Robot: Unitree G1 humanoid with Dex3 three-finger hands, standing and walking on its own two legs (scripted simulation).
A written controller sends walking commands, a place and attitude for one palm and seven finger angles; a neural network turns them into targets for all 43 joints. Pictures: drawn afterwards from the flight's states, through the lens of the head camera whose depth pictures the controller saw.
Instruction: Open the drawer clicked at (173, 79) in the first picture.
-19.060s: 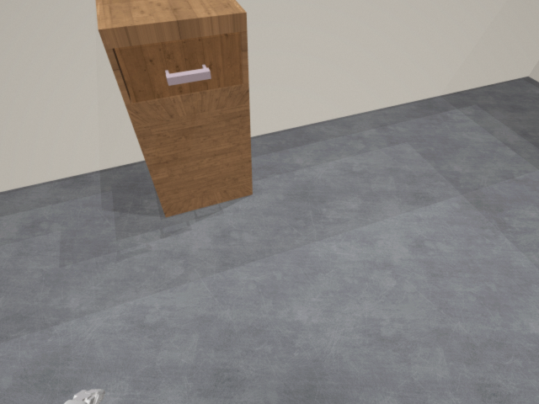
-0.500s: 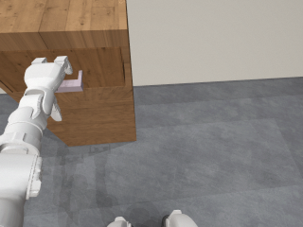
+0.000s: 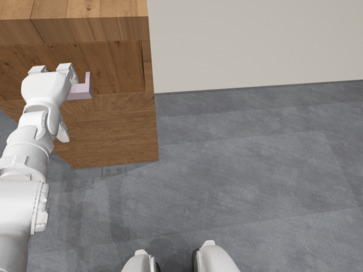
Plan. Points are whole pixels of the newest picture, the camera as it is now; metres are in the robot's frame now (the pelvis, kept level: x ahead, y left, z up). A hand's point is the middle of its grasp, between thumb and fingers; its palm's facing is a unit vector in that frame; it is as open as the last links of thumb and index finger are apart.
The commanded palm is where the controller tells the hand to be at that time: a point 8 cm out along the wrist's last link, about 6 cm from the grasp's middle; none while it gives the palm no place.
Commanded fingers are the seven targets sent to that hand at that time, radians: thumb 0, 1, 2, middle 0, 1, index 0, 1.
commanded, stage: lower the fingers behind the handle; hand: left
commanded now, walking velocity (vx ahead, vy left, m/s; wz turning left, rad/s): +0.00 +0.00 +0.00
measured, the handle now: (61, 85) +0.56 +0.25 +0.00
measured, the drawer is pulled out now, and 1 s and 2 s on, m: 0.00 0.00 0.02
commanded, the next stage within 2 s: close the thumb around the handle in 0.78 s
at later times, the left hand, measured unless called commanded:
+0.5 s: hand (64, 108) +0.50 +0.25 -0.02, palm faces -0.09 -0.03 -1.00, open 13.8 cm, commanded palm +0.49 +0.23 +0.03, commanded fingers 0.00 -0.50 0.30 -0.30 -1.20 -0.30 -1.20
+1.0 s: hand (63, 107) +0.50 +0.25 -0.02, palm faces -0.10 -0.04 -0.99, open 13.5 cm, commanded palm +0.50 +0.23 +0.03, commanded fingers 0.00 -0.11 0.47 -0.33 -1.24 -0.33 -1.24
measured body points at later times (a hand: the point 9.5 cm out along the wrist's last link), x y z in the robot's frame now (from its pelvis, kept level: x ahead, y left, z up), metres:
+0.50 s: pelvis -0.01 +0.00 -0.02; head +0.14 +0.01 +0.41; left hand +0.50 +0.24 +0.03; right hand -0.02 -0.27 -0.14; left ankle -0.02 +0.08 -0.68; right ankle +0.01 -0.13 -0.68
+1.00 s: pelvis -0.02 +0.00 -0.02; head +0.14 +0.01 +0.40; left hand +0.50 +0.25 +0.03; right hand -0.04 -0.28 -0.14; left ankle -0.02 +0.08 -0.68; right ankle +0.01 -0.13 -0.68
